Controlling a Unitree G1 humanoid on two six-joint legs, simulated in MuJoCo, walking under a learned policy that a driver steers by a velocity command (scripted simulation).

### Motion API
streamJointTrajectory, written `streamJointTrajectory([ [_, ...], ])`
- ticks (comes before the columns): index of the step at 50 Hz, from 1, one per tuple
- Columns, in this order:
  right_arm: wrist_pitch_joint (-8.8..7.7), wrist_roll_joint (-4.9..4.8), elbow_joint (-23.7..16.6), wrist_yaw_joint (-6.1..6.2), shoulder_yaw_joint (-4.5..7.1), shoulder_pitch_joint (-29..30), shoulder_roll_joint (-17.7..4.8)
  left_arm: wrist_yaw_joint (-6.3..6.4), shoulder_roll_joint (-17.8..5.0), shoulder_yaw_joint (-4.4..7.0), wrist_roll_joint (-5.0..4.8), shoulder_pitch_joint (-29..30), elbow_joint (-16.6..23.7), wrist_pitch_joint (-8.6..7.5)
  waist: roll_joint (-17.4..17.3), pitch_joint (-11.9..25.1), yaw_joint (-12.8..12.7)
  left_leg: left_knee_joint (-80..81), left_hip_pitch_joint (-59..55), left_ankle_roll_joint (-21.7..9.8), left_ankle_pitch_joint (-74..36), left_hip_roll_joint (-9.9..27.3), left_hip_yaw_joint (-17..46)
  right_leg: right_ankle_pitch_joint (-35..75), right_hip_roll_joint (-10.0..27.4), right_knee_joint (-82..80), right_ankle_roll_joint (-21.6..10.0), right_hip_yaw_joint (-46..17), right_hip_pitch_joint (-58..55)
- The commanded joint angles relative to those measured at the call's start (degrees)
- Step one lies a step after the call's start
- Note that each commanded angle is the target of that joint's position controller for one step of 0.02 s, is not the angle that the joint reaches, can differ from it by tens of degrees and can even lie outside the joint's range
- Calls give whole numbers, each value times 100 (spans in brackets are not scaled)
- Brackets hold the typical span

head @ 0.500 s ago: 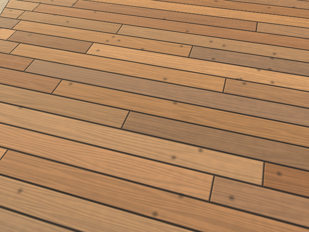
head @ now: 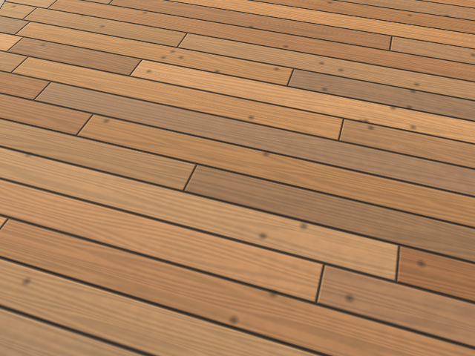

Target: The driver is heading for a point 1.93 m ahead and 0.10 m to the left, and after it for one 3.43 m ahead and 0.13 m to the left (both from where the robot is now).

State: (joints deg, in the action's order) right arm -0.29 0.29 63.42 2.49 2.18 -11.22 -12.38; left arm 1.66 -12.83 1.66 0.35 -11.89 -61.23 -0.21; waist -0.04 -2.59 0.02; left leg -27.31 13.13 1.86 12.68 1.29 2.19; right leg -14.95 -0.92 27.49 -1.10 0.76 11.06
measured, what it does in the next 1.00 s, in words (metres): walks ahead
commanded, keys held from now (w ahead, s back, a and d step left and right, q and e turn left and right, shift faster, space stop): no key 0.34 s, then w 0.66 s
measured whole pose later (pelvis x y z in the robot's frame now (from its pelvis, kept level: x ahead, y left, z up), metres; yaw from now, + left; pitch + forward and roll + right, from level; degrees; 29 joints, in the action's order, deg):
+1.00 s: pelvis +0.22 +0.04 -0.01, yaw +0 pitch +2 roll +0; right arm -5.0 -0.5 62.1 1.0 1.5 -28.3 -10.9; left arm -2.2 -13.5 2.2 -1.7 2.0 -50.1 -5.1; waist 1.8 -1.1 5.5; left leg -8.6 -8.6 -1.5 19.6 -1.2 -2.3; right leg 1.2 3.5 33.3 -2.7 2.2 37.2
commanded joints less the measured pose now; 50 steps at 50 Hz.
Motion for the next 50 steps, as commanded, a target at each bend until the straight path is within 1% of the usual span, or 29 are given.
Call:
streamJointTrajectory([
  [1,-45,-4,-146,18,82,-94,-621,21,-570,79,-7,-147,151,-55,-36,16,-7,420,-74,-192,-302,84,35,-96,250,-664,-86,-242,317],
  [17,-16,-25,-82,23,29,-298,-512,35,-429,16,-26,-507,56,-79,-18,14,-2,325,-74,-206,-552,31,8,316,244,-554,-73,-190,287],
  [18,-9,-26,-24,25,12,-403,-442,41,-393,9,-28,-624,-3,-71,23,145,-6,297,-119,-215,-13,-52,-84,-292,213,-618,-97,-169,236],
  [19,0,-57,-16,34,25,-420,-458,59,-504,51,-70,-668,-13,-51,121,48,-27,106,53,-254,855,-212,-243,-1264,195,-664,-190,-218,304],
  [20,-11,-82,-59,42,47,-382,-509,76,-673,109,-112,-680,21,-41,281,-136,-59,-145,384,-315,1706,-328,-362,-2259,321,-778,-355,-445,435],
  [21,-57,-83,-152,35,51,-241,-515,81,-769,145,-139,-785,50,-61,430,-358,-139,-431,806,-372,2045,-337,-397,-2991,622,-1040,-561,-882,501],
  [23,-232,-122,-341,-47,10,-1,-287,68,-1088,270,-179,-1069,32,-171,1051,-546,-245,-1563,1424,-406,1324,-233,-557,-3590,1687,-1761,-1134,-2350,264],
  [24,-310,-145,-406,-97,28,119,-329,64,-1075,289,-164,-1068,59,-228,1009,-676,-260,-1991,1637,-481,1255,-18,-371,-3394,1999,-1939,-1325,-2769,327],
  [25,-370,-172,-457,-140,52,173,-359,50,-1000,280,-123,-1001,118,-279,907,-715,-220,-2276,1836,-558,1505,110,-259,-3078,2078,-1971,-1358,-2832,252],
  [26,-425,-209,-492,-177,46,134,-320,27,-980,279,-142,-862,188,-323,901,-711,-132,-2085,1880,-639,1682,225,-197,-2733,2060,-1896,-1285,-2684,166],
  [27,-478,-233,-493,-204,59,64,-344,10,-937,275,-203,-673,268,-339,812,-656,-16,-1496,1552,-698,1613,253,-232,-2329,1870,-1780,-1098,-2281,208],
  [28,-520,-238,-395,-217,87,-182,-342,-4,-948,278,-255,-423,342,-329,743,-538,183,-696,738,-716,1194,104,-468,-1912,1519,-1586,-883,-1689,530],
  [29,-534,-213,-159,-218,136,-652,-337,-20,-972,288,-286,-321,382,-297,642,-342,374,-135,-283,-629,372,-196,-781,-1596,1179,-1241,-752,-1210,948],
  [30,-509,-168,60,-220,192,-1154,-380,-32,-930,277,-273,-309,423,-290,490,-187,516,-13,-1024,-528,53,-318,-779,-1234,926,-736,-650,-885,1302],
  [31,-499,-142,182,-206,272,-1798,-589,-59,-661,196,-226,-157,512,-332,-242,20,758,450,-1771,-695,482,313,230,-584,535,643,-398,-352,1896],
  [32,-508,-168,196,-206,414,-2454,-1307,-69,-259,106,-155,-177,710,-440,-1821,319,824,1370,-2529,-1375,963,1704,2641,-1092,-89,2615,-50,325,3030],
  [33,-599,-60,206,-261,303,-2443,-1127,-70,-340,133,-252,-47,806,-526,-1511,262,722,1787,-2261,-1866,1806,2240,3950,-1692,-38,3833,-137,-349,3618],
  [34,-673,-61,36,-275,209,-1883,-856,-108,-465,154,-363,32,854,-592,-886,-218,451,1757,-2040,-1761,2032,2172,3527,-1226,335,4369,-298,-585,4127],
  [35,-705,-64,-119,-312,146,-1467,-692,-142,-532,164,-353,48,827,-632,-595,-353,312,1770,-1849,-1539,1749,1881,2814,-608,559,4399,-394,-533,4204],
  [36,-703,-58,-234,-353,107,-1201,-668,-145,-594,204,-272,86,800,-658,-424,-385,213,1829,-1674,-1359,1106,1653,2245,-129,703,4131,-419,-478,4106],
  [37,-679,-44,-278,-363,59,-1129,-548,-159,-684,256,-205,131,801,-656,-424,-387,151,1868,-1519,-1202,304,1436,1699,195,813,3772,-394,-424,3849],
  [38,-637,-25,-265,-349,20,-1244,-437,-192,-651,269,-183,127,784,-633,-514,-314,147,1887,-1443,-1117,-338,1250,1270,382,833,3524,-338,-315,3598],
  [39,-610,-11,-235,-317,13,-1418,-451,-219,-548,259,-167,176,790,-603,-555,-261,167,1888,-1440,-1120,-918,1152,994,529,809,3342,-256,-192,3500],
  [41,-565,-3,-234,-234,28,-1596,-597,-240,-392,216,-144,572,953,-551,-447,-304,224,1942,-1387,-1182,-1589,1080,658,823,759,2766,-96,-42,3525],
  [42,-546,1,-269,-197,35,-1591,-660,-245,-322,181,-143,883,1084,-543,-383,-370,263,1996,-1259,-1183,-1679,1037,525,1020,716,2289,-42,9,3451],
  [44,-526,-6,-328,-142,52,-1637,-764,-279,-218,111,-167,1449,1293,-549,-415,-467,385,2151,-977,-1153,-1599,939,292,1487,549,1387,4,172,3055],
  [47,-524,-68,-274,-119,89,-1908,-813,-358,-275,75,-210,1944,1485,-553,-491,-607,474,2265,-1059,-1185,-1524,1054,164,1790,396,714,-59,277,2711],
  [49,-503,-112,-244,-112,119,-1943,-810,-421,-348,77,-225,2127,1615,-578,-498,-660,401,2132,-1452,-1143,-1847,1223,110,1742,385,414,-207,191,2702],
  [50,-482,-116,-253,-108,144,-1902,-842,-450,-417,96,-224,2119,1652,-597,-510,-594,315,1966,-1678,-1097,-2230,1294,65,1629,349,300,-295,183,2603],
])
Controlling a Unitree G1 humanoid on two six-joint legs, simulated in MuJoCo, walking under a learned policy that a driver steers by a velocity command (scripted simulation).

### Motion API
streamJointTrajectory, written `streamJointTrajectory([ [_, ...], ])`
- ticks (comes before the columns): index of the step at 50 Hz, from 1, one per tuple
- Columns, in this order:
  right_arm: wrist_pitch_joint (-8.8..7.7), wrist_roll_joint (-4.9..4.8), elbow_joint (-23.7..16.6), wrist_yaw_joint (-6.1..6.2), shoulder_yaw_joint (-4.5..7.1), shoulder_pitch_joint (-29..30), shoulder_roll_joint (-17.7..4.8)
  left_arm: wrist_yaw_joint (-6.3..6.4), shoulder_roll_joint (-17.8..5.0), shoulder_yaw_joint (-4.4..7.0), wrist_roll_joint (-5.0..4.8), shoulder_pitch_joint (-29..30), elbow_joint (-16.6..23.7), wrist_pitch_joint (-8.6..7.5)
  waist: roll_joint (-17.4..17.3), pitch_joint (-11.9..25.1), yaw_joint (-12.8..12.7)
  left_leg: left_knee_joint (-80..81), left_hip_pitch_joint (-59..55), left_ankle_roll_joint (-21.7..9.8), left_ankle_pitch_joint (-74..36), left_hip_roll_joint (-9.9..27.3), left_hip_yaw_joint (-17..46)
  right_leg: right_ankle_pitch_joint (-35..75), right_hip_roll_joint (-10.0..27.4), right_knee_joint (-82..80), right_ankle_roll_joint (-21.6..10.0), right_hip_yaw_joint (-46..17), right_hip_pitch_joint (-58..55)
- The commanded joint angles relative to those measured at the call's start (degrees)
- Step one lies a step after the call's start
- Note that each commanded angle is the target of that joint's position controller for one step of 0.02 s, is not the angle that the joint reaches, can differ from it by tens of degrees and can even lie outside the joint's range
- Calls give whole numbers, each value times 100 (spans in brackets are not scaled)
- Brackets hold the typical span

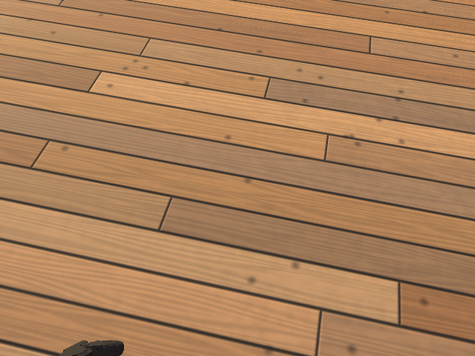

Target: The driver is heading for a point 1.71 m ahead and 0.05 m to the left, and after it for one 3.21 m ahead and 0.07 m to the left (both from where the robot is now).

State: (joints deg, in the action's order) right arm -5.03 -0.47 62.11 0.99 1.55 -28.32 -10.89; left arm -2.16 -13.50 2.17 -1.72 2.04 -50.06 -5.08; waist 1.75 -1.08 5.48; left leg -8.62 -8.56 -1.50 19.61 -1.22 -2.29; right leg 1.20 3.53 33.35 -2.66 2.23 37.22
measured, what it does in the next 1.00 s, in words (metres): walks ahead: right foot, then left foot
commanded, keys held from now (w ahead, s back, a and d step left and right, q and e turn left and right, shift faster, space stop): w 1.00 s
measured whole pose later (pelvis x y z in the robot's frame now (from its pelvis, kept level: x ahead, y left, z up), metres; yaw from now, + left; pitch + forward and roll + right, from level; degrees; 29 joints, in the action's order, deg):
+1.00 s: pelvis +0.59 +0.03 +0.02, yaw +0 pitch +2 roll +1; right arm -5.4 -0.2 56.2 -0.2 3.2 -20.7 -13.3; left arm -0.1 -15.0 3.7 -0.6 -4.2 -51.3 -4.3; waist 2.3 0.0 3.5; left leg -11.3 2.0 -3.8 11.1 -3.8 -3.7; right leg 2.7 7.6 40.5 -0.8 -2.1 39.5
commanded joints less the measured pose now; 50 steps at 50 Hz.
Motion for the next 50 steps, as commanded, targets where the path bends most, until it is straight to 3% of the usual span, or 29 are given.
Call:
streamJointTrajectory([
  [1,13,-28,-156,45,235,-100,-1055,-86,-467,94,-11,566,528,-126,-748,-563,-389,-194,294,-696,-3742,1588,457,-135,-197,-346,-234,74,-321],
  [3,97,18,-231,47,290,84,-1181,-53,-829,288,-11,-481,278,-121,-997,246,-994,-1495,172,-542,-5839,1508,277,-440,-570,-240,-469,304,-1774],
  [4,129,44,-310,37,264,198,-1138,-4,-1074,423,-24,-1495,-23,-87,-980,836,-1472,-2722,788,-366,-5803,1269,138,-357,-497,-227,-650,193,-3227],
  [5,111,151,-464,14,163,105,-873,73,-1532,529,66,-2509,-224,-39,-123,1691,-1651,-4669,2286,-219,-3507,842,-16,-740,784,-101,-1016,-1372,-5079],
  [6,-34,24,-415,-85,-64,-718,51,3,-1612,499,147,-2703,-343,-42,1472,2654,-1082,-6540,4158,31,1157,-257,587,-2259,2018,-1182,-1962,-4410,-6528],
  [7,-200,-151,-469,-110,91,-72,-627,-2,-1071,363,97,-2401,-326,-59,891,2014,-1270,-7143,4769,-131,1184,24,1126,-2644,1722,-1722,-1626,-4494,-6023],
  [8,-283,-272,-704,-107,179,567,-925,14,-842,292,73,-1826,-229,-92,620,1053,-1139,-7160,5099,-224,680,311,890,-2169,1563,-1817,-1368,-3496,-5092],
  [9,-311,-232,-766,-50,191,861,-950,-2,-720,239,104,-1325,-122,-137,-64,655,-916,-6874,4782,-238,112,627,783,-1335,1391,-1970,-1245,-2779,-4086],
  [10,-269,-136,-768,-2,257,942,-926,-29,-576,201,174,-1077,-106,-172,-202,397,-706,-6569,4468,-225,-177,811,721,-777,1185,-2091,-1163,-2221,-3337],
  [11,-185,-100,-760,5,267,754,-800,-45,-464,164,234,-1013,-151,-195,-36,377,-491,-6376,4101,-234,-339,968,775,-656,1028,-2253,-1125,-1879,-2920],
  [12,-109,-97,-754,16,264,650,-655,-54,-421,152,220,-1051,-212,-200,76,317,-404,-6176,3963,-220,-356,1018,751,-655,945,-2408,-1151,-1686,-2687],
  [14,-6,-86,-856,36,273,823,-593,0,-549,166,183,-1234,-334,-211,136,48,-340,-5733,4108,-131,-449,1114,656,-599,893,-2671,-1210,-1355,-2338],
  [18,4,24,-1232,16,296,1820,-695,179,-815,219,179,-1680,-441,-165,12,-216,-540,-4356,4853,102,-1707,1145,544,-296,810,-2843,-1150,-988,-2560],
  [22,-58,-18,-1465,-88,209,2706,-558,233,-906,227,103,-2134,-533,-117,36,-288,-841,-2885,4482,116,-2671,803,203,-145,601,-2803,-911,-521,-2772],
  [26,-93,-78,-1726,-231,166,3307,-620,247,-948,258,58,-2589,-721,-7,74,-418,-1010,-2273,4705,8,-2354,671,224,-72,949,-2442,-873,-585,-3695],
  [29,-140,-94,-1785,-315,234,3090,-856,277,-1070,317,57,-2506,-725,95,251,-216,-731,-2032,4237,-227,-1674,491,153,942,1173,-1898,-707,-626,-4204],
  [30,-152,-86,-1678,-312,315,2631,-1014,280,-1108,326,61,-2361,-682,126,330,85,-439,-1958,3536,-340,-1553,296,-16,1932,1075,-1349,-613,-503,-4204],
  [31,-149,-75,-1378,-281,464,1666,-1277,280,-986,278,85,-2283,-638,157,262,662,7,-1936,2241,-514,-1635,160,-112,2471,772,-249,-458,-269,-3895],
  [32,-134,6,-1151,-223,593,566,-1728,284,-775,175,187,-2353,-489,153,-320,1559,333,-2124,407,-891,-1705,1170,1030,1077,421,1575,-252,3,-2696],
  [33,-108,35,-996,-260,669,220,-2134,204,76,-60,164,-3119,-466,10,-1909,2321,-108,-1397,-1544,-1877,-599,2453,3927,-2838,-712,3576,113,-139,-340],
  [34,-109,4,-1039,-265,504,256,-1526,179,-545,68,7,-2766,-527,-136,-1412,2279,105,-900,-1515,-1740,57,2357,4432,-3386,-499,4283,14,-938,347],
  [35,-130,-13,-1144,-242,421,803,-1260,169,-892,160,-117,-2161,-338,-223,-1139,1369,51,-845,-773,-1437,-225,2160,3497,-2935,-192,4376,-93,-846,753],
  [36,-137,20,-1263,-235,366,1285,-1120,210,-884,160,-98,-1838,-273,-246,-621,922,-121,-722,103,-1296,-881,1954,2774,-2381,121,4138,-105,-694,555],
  [37,-146,68,-1297,-252,323,1586,-961,248,-845,202,3,-1684,-264,-216,-416,562,-290,-557,871,-1219,-1442,1746,2252,-2051,303,3755,-80,-639,290],
  [38,-164,123,-1286,-267,279,1695,-832,257,-761,226,41,-1806,-285,-138,-522,477,-498,-389,1309,-1152,-1697,1583,1901,-1831,457,3514,-80,-686,-88],
  [40,-189,95,-1191,-282,286,1591,-842,266,-506,209,53,-1957,-320,5,-559,360,-640,-107,1680,-1206,-1920,1470,1551,-1695,521,3150,-28,-630,-332],
  [42,-201,79,-1100,-226,330,1426,-1022,280,-472,216,90,-1700,-218,74,-489,157,-658,85,1787,-1259,-2159,1457,1287,-1333,564,2702,74,-577,-55],
  [45,-148,59,-997,-124,346,1170,-1103,264,-471,230,148,-1081,-9,74,-437,-21,-528,205,1631,-1168,-2306,1354,960,-400,547,1718,204,-525,347],
  [50,-99,-8,-812,-63,343,703,-1160,167,-335,151,97,-103,253,12,-483,-249,-209,254,1429,-959,-2083,1173,517,597,249,228,198,-227,44],
])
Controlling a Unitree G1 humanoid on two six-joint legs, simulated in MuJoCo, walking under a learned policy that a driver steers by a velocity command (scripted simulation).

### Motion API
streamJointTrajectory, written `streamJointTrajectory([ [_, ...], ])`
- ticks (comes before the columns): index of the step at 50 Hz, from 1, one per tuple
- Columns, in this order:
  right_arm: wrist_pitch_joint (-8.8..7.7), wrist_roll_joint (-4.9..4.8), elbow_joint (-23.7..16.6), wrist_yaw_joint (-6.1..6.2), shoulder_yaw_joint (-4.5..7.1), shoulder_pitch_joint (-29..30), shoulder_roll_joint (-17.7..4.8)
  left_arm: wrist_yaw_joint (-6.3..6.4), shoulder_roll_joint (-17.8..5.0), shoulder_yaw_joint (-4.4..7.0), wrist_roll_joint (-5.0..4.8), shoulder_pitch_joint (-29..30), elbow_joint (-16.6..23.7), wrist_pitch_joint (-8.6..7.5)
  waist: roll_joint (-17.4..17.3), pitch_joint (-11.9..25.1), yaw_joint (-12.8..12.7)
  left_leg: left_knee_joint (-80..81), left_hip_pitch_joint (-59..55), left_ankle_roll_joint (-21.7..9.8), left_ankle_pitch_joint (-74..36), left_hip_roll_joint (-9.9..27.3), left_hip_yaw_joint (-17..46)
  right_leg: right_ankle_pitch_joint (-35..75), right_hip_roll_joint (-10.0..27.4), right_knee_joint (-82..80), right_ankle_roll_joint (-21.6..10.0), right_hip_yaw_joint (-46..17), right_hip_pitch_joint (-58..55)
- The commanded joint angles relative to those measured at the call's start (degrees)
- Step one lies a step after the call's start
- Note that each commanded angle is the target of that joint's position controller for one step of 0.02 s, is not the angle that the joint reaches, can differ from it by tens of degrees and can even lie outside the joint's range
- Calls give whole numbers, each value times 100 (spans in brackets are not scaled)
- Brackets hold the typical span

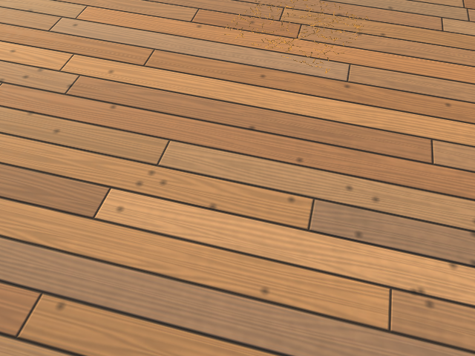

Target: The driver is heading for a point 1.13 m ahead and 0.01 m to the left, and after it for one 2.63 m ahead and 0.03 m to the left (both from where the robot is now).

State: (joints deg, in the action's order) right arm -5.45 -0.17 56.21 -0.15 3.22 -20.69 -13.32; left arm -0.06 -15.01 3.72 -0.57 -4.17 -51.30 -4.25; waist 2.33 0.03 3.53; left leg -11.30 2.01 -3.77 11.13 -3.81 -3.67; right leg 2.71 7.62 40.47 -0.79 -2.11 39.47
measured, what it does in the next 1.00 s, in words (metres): walks ahead: right foot, then left foot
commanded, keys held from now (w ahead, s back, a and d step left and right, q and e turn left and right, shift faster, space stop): w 1.00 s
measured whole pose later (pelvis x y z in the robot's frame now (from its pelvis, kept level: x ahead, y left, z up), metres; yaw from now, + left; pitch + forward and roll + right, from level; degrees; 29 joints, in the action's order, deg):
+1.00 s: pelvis +0.57 +0.01 +0.00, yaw +0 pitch +1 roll +1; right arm -5.4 0.4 55.4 -1.0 3.5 -17.8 -13.4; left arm 0.7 -15.8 4.5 -0.7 -8.5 -52.8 -4.0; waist 2.2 -0.4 2.4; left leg -15.9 8.5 -4.1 8.8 -3.2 -3.7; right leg -9.1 7.9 55.4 -1.2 -2.1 37.4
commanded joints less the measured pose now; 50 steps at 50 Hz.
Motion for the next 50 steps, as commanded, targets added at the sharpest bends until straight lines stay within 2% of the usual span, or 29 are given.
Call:
streamJointTrajectory([
  [1,-38,-47,-164,52,180,-172,-925,-67,-186,-16,-31,674,431,-79,-546,-410,40,474,193,-734,-1228,1491,658,417,-194,-636,-4,218,-141],
  [4,56,-64,-17,74,209,-401,-956,-173,-235,-35,-60,1051,622,-132,-570,-532,102,169,-469,-719,-1486,1774,715,7,-261,-969,-137,204,81],
  [6,115,-78,11,102,245,-354,-1020,-236,-343,-8,-72,996,673,-172,-651,-455,-37,-123,-778,-632,-2001,1922,745,-417,-342,-1130,-281,238,-124],
  [8,167,-84,-42,116,270,-112,-1110,-239,-598,120,-60,287,507,-195,-818,15,-489,-926,-779,-480,-3688,1816,590,-679,-676,-1242,-474,519,-1314],
  [9,193,-70,-83,117,221,-29,-992,-205,-858,267,-44,-670,199,-190,-734,579,-926,-1991,-407,-321,-4077,1511,364,-526,-780,-1256,-648,583,-2645],
  [10,188,24,-223,122,131,-79,-828,-145,-1283,391,32,-1765,-33,-176,-151,1430,-1252,-3779,872,-112,-2513,1158,122,-410,241,-1055,-1030,-589,-4502],
  [11,43,17,-248,39,-101,-829,-2,-163,-1651,453,35,-2121,-174,-146,1392,2188,-825,-5800,3206,263,1633,32,304,-1419,1540,-1730,-2023,-3436,-6420],
  [12,-105,-131,-199,6,17,-446,-582,-158,-1100,296,-19,-2086,-153,-134,928,2106,-1049,-6527,3902,175,2217,224,1084,-2099,1430,-2221,-1887,-3896,-6365],
  [13,-194,-261,-389,-10,103,138,-889,-130,-853,223,-34,-1547,-53,-150,707,1220,-992,-6609,4318,82,1777,537,978,-1881,1241,-2310,-1597,-2981,-5622],
  [14,-217,-244,-455,30,104,458,-894,-124,-699,168,3,-1077,64,-162,194,769,-814,-6339,4120,66,1217,856,816,-1333,1026,-2446,-1432,-2279,-4733],
  [15,-186,-148,-468,71,150,609,-862,-141,-538,123,58,-774,102,-175,8,412,-638,-5964,3844,97,899,1031,755,-814,834,-2609,-1350,-1795,-3942],
  [16,-111,-108,-449,82,174,484,-781,-154,-396,74,119,-662,90,-194,94,328,-427,-5734,3454,93,690,1180,801,-594,676,-2784,-1277,-1464,-3474],
  [18,30,-95,-428,96,150,318,-507,-163,-440,85,94,-748,-3,-221,168,220,-273,-5343,3180,141,579,1266,758,-456,596,-3087,-1331,-1146,-3045],
  [20,97,-53,-542,113,150,598,-481,-101,-634,131,77,-902,-88,-238,102,16,-263,-4859,3427,252,199,1316,697,-279,587,-3305,-1384,-884,-2897],
  [26,64,-38,-878,29,93,1786,-371,30,-761,145,7,-1377,-256,-170,77,-264,-579,-2795,3495,362,-1596,1091,439,-137,263,-3445,-1078,-139,-3076],
  [30,35,-98,-1095,-83,41,2448,-384,39,-810,161,-42,-1827,-466,-96,85,-451,-810,-2114,3547,306,-1574,928,356,-241,480,-3251,-1049,-115,-3705],
  [32,0,-109,-1206,-154,42,2597,-454,58,-856,189,-55,-1910,-538,-32,127,-491,-779,-1912,3607,180,-1220,889,388,-26,687,-3015,-991,-180,-4121],
  [34,-34,-116,-1201,-199,91,2378,-612,81,-941,226,-63,-1816,-541,27,235,-346,-571,-1772,3186,25,-797,765,313,665,798,-2661,-877,-196,-4365],
  [35,-47,-105,-1105,-198,161,1981,-748,87,-983,236,-69,-1672,-507,54,300,-98,-312,-1687,2552,-77,-681,587,154,1577,721,-2201,-790,-91,-4363],
  [36,-45,-83,-827,-172,295,1120,-968,89,-884,199,-62,-1586,-476,84,220,408,97,-1610,1389,-231,-761,411,11,2242,439,-1234,-650,134,-4141],
  [37,-41,-14,-571,-119,429,42,-1361,94,-690,109,14,-1602,-355,87,-219,1221,458,-1826,-366,-559,-896,1144,824,1273,116,377,-450,390,-3096],
  [38,-2,11,-416,-120,543,-489,-1854,36,19,-101,41,-2268,-301,-35,-1656,1978,200,-1307,-2450,-1481,216,2505,3526,-1755,-948,2598,-29,482,-694],
  [39,-1,-18,-446,-136,379,-497,-1355,0,-320,-34,-37,-2045,-365,-178,-1525,2151,325,-642,-2512,-1447,758,2610,4504,-3559,-941,3347,-120,-398,5],
  [40,-21,-42,-514,-128,288,4,-1092,-26,-723,80,-193,-1519,-196,-259,-1246,1312,245,-580,-1835,-1157,796,2428,3682,-3230,-612,3612,-234,-401,482],
  [41,-27,-23,-642,-125,231,497,-937,2,-731,79,-206,-1191,-120,-280,-828,790,84,-454,-956,-1004,354,2222,2944,-2680,-294,3404,-271,-226,386],
  [42,-35,30,-679,-144,183,834,-770,43,-688,112,-123,-1028,-109,-254,-575,406,-81,-253,-154,-932,-80,2012,2418,-2288,-100,3038,-262,-158,147],
  [43,-63,85,-682,-156,142,992,-642,68,-603,140,-86,-1134,-136,-176,-712,281,-294,-79,363,-853,-356,1834,2044,-2027,70,2743,-261,-206,-251],
  [45,-90,69,-611,-162,137,963,-618,78,-368,124,-67,-1300,-192,-32,-771,191,-441,212,803,-897,-579,1690,1659,-1828,138,2407,-199,-158,-577],
  [50,-74,37,-401,3,194,491,-887,75,-336,137,32,-470,100,13,-546,-133,-323,496,637,-913,-1140,1630,1135,-516,155,975,47,-99,89],
])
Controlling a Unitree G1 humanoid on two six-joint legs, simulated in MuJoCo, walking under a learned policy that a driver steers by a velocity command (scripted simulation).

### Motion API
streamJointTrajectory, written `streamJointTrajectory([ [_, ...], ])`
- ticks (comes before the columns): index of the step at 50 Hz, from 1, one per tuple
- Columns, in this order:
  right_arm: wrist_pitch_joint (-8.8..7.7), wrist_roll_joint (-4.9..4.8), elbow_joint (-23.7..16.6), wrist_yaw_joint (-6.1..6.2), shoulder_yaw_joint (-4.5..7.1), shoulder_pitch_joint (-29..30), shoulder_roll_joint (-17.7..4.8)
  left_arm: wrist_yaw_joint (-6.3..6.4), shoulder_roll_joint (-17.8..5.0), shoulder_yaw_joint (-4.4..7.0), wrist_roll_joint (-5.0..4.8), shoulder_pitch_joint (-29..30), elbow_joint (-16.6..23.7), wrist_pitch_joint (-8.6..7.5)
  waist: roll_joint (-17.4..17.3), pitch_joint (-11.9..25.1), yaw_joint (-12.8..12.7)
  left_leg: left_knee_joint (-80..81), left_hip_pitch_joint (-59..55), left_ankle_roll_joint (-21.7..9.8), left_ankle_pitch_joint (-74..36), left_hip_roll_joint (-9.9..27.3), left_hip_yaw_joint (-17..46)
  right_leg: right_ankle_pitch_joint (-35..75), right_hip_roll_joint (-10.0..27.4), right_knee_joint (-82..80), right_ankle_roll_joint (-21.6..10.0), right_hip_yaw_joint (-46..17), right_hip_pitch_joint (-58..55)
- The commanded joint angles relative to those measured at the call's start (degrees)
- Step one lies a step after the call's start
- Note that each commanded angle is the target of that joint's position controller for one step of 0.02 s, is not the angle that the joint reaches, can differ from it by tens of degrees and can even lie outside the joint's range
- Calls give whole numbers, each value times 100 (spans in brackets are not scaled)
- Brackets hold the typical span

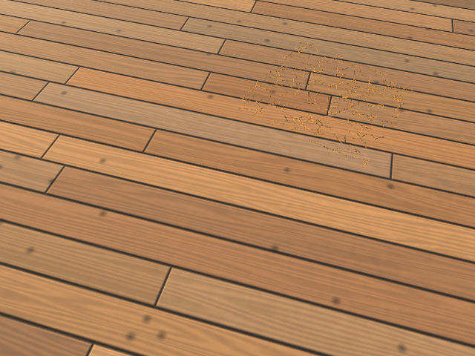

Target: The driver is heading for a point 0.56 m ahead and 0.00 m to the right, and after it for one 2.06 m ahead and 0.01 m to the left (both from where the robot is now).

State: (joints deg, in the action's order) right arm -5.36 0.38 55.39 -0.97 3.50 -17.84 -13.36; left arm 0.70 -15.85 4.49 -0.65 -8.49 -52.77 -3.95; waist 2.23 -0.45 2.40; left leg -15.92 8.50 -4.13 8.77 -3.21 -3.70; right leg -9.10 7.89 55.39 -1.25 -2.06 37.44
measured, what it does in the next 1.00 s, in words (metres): walks ahead: right foot, then left foot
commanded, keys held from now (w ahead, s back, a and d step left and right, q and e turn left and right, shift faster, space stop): w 0.42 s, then w+q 0.16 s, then q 0.16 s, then no key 0.26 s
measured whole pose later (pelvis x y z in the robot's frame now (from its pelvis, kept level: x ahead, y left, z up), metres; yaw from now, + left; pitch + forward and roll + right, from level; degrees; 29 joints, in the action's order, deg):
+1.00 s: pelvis +0.50 -0.02 -0.02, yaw +11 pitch +2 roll +0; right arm -1.9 1.3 46.9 -0.9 3.1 -6.2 -13.8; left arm 2.2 -16.3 3.6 -0.4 -7.6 -52.3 -0.7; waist 1.6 -3.3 0.0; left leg -26.3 23.7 -5.3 4.8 -3.7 -2.1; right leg -27.7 4.0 62.0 2.4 -1.5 28.6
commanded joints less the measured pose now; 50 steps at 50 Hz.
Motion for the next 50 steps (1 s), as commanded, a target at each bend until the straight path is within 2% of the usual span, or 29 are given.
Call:
streamJointTrajectory([
  [1,-69,-31,-296,106,161,148,-882,-22,-217,48,37,126,291,-31,-559,-119,-168,969,-36,-816,-941,1499,992,962,79,-860,107,-59,260],
  [5,-36,-93,-130,145,168,-244,-943,-109,-110,-33,-11,892,496,-72,-559,-316,90,989,-243,-703,-787,1429,691,1567,-162,-1945,108,177,20],
  [9,73,-129,70,168,210,-554,-998,-240,-172,-71,-51,1370,725,-126,-578,-485,184,644,-1001,-673,-1000,1759,727,1128,-256,-2442,-43,161,180],
  [12,156,-149,71,198,264,-387,-1117,-300,-421,10,-60,986,698,-179,-744,-226,-148,47,-1316,-509,-2273,1880,712,506,-484,-2643,-281,321,-567],
  [13,186,-161,39,201,259,-239,-1114,-289,-577,104,-40,397,530,-187,-762,129,-495,-636,-1232,-396,-3224,1708,535,503,-690,-2758,-405,512,-1438],
  [14,206,-134,-8,203,194,-220,-952,-249,-877,256,-14,-614,209,-183,-616,772,-897,-1832,-698,-219,-3314,1373,294,634,-660,-2654,-595,446,-2908],
  [15,164,-35,-136,186,64,-610,-572,-203,-1378,383,79,-1517,32,-171,285,1685,-935,-3945,1129,98,-1511,796,13,418,684,-2559,-1208,-1379,-5067],
  [16,23,-43,-88,135,-86,-963,-105,-239,-1405,350,21,-1745,-56,-149,1432,2265,-779,-5369,2711,289,2409,-52,543,-606,1480,-3506,-1777,-3726,-6123],
  [17,-91,-205,-152,98,68,-436,-718,-234,-942,207,-31,-1540,-28,-162,942,1784,-899,-5979,3365,166,2425,287,1069,-1242,1283,-3757,-1520,-3563,-5812],
  [18,-158,-299,-324,90,109,65,-896,-215,-761,144,-32,-1009,92,-174,671,1027,-801,-5946,3632,71,1876,590,881,-975,1137,-3874,-1301,-2774,-4997],
  [19,-170,-252,-353,130,122,318,-885,-217,-625,94,36,-579,183,-182,207,633,-640,-5677,3406,57,1331,861,759,-481,951,-4042,-1210,-2201,-4147],
  [21,-47,-170,-317,163,169,211,-722,-242,-339,7,147,-217,203,-215,245,318,-266,-5162,2732,66,805,1161,799,142,635,-4389,-1120,-1480,-3078],
  [22,32,-188,-264,164,157,68,-578,-239,-311,3,134,-212,174,-228,284,289,-182,-5004,2582,88,731,1205,797,210,588,-4549,-1127,-1223,-2909],
  [23,99,-200,-248,169,148,47,-491,-218,-372,18,120,-270,125,-251,273,203,-145,-4851,2595,124,636,1241,779,346,581,-4680,-1140,-994,-2774],
  [26,187,-168,-402,176,173,501,-517,-105,-576,76,156,-541,-19,-283,80,-71,-218,-4203,3162,246,-137,1234,908,776,596,-4909,-1112,-474,-2849],
  [30,143,-145,-579,81,159,1005,-446,-9,-568,41,164,-549,-37,-265,69,-235,-316,-2929,3063,258,-1378,972,806,1514,338,-4931,-827,456,-2905],
  [33,120,-60,-863,-23,53,1631,-253,82,-619,21,141,-718,-110,-199,37,-332,-515,-2117,2564,257,-1863,765,297,2622,281,-4664,-677,998,-2943],
  [36,157,-66,-1101,-154,72,1726,-378,157,-787,66,58,-804,-145,-10,157,-208,-500,-1803,2632,166,-1280,605,127,3443,532,-4018,-617,1091,-3727],
  [38,160,-43,-1154,-235,152,1374,-589,219,-916,120,-16,-688,-84,111,306,55,-263,-1720,2205,-7,-586,363,-15,4519,642,-3267,-521,1046,-4022],
  [39,143,-42,-1049,-253,240,852,-768,239,-933,129,-33,-616,-50,162,289,306,0,-1499,1649,-114,-532,195,-52,4719,582,-2601,-429,1028,-4052],
  [40,112,-37,-903,-212,360,248,-1022,232,-915,118,-31,-585,-16,190,53,601,319,-881,767,-274,-1385,85,20,4273,291,-1565,-206,1157,-3831],
  [41,135,61,-883,-75,466,-207,-1544,190,-711,27,152,-779,143,133,-845,1341,353,-1260,-950,-686,-4050,1197,1362,1937,-90,200,104,1225,-2528],
  [42,148,112,-1009,-14,384,129,-1706,36,30,-219,248,-1643,156,27,-1745,2317,-339,-1528,-2808,-2051,-6054,2751,3567,-3356,-1081,2166,409,558,-599],
  [43,216,66,-1068,-15,258,-91,-1180,-62,-533,-93,54,-1400,-22,-32,-823,2917,92,-1199,-2480,-1977,-4951,2560,3399,-3173,-824,2376,324,-424,-688],
  [44,238,14,-1137,-12,205,374,-1005,-63,-664,-36,-144,-769,160,-5,-706,2019,95,-994,-1796,-1700,-4107,2258,2663,-2820,-605,2225,286,-253,-271],
  [45,263,-42,-1158,-3,140,756,-799,18,-610,-35,-110,-471,181,69,-258,1332,-33,-721,-919,-1377,-3175,1951,2190,-2448,-390,1774,295,-121,-202],
  [46,281,-28,-1179,20,85,1020,-654,104,-644,11,-19,-380,155,185,-264,922,-168,-442,-34,-1229,-2478,1805,1936,-2149,-253,1365,329,-129,-499],
  [48,299,108,-1176,26,125,1237,-795,192,-578,44,31,-609,116,382,-687,692,-418,-46,1026,-1151,-1775,1543,1627,-1741,-281,904,371,-28,-1279],
  [50,281,152,-1148,64,129,1282,-805,244,-422,25,44,-748,54,409,-768,755,-491,13,1165,-1159,-1794,1446,1390,-1563,-295,274,409,3,-1481],
])
Keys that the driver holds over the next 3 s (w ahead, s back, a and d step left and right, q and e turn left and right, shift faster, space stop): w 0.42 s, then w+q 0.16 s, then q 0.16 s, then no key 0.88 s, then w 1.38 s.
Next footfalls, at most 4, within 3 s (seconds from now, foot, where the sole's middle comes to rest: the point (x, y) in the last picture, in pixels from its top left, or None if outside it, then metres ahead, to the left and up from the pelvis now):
0.28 right None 0.34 -0.16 -0.79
0.80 left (208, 316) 0.62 0.07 -0.79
1.20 right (290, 311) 0.63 -0.17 -0.79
2.38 left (194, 206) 1.02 0.12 -0.79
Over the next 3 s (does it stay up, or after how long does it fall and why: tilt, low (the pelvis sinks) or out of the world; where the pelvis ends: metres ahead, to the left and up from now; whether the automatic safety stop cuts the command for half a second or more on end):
stays up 1.21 0.00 -0.02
